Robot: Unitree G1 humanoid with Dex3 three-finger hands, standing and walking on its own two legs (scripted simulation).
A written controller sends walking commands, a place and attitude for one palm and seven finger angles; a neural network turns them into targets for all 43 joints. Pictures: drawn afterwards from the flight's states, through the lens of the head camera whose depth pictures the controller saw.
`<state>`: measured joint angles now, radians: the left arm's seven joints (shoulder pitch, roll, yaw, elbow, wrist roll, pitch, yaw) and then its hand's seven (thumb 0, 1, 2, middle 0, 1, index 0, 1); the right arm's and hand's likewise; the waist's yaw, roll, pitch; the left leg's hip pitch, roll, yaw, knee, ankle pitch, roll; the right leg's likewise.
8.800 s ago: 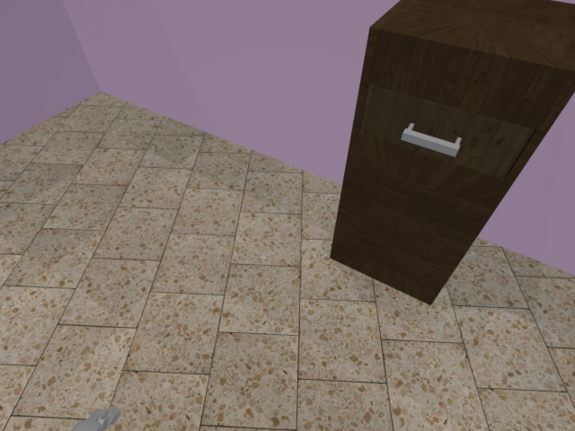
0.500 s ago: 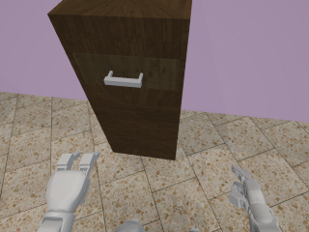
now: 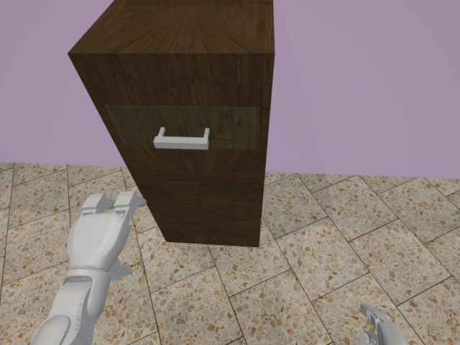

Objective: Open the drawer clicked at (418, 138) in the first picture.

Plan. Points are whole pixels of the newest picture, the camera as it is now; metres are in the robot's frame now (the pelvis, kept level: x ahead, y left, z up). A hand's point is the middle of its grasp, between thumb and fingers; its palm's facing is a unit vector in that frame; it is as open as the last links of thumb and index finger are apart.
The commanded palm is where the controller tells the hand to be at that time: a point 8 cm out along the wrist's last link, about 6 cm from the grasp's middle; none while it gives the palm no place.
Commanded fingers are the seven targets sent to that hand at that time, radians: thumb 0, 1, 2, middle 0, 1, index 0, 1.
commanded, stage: raise the hand with hooked fingers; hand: left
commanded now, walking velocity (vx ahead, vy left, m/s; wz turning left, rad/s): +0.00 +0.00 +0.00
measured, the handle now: (183, 137) +0.58 +0.20 -0.02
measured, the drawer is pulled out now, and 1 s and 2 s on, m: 0.00 0.00 0.00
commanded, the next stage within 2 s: move the hooked fingers above the handle in 0.84 s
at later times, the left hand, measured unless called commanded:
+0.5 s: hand (102, 188) +0.33 +0.26 +0.10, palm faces +0.04 -0.06 -1.00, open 13.8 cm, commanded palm +0.30 +0.25 +0.15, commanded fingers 0.00 -0.50 0.30 -0.30 -1.20 -0.30 -1.20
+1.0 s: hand (113, 194) +0.33 +0.24 +0.09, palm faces +0.03 -0.07 -1.00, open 13.9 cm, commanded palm +0.31 +0.24 +0.15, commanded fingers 0.00 -0.50 0.30 -0.30 -1.20 -0.30 -1.20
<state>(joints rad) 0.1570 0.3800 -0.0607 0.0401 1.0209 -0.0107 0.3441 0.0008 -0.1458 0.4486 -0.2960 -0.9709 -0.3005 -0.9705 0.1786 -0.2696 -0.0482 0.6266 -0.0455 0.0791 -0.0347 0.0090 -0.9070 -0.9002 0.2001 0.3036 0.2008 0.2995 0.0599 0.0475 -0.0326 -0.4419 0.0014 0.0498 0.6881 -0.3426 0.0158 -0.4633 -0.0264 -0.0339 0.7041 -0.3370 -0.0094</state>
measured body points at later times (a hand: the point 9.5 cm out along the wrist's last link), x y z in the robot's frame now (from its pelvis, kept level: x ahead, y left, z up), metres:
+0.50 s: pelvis +0.02 +0.01 +0.02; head +0.05 -0.02 +0.47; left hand +0.32 +0.26 +0.15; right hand +0.23 -0.20 -0.09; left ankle +0.00 +0.11 -0.72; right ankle +0.01 -0.12 -0.72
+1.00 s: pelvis +0.02 -0.01 +0.02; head +0.05 -0.05 +0.47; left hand +0.32 +0.24 +0.14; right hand +0.21 -0.23 -0.11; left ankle +0.00 +0.11 -0.72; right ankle +0.01 -0.12 -0.72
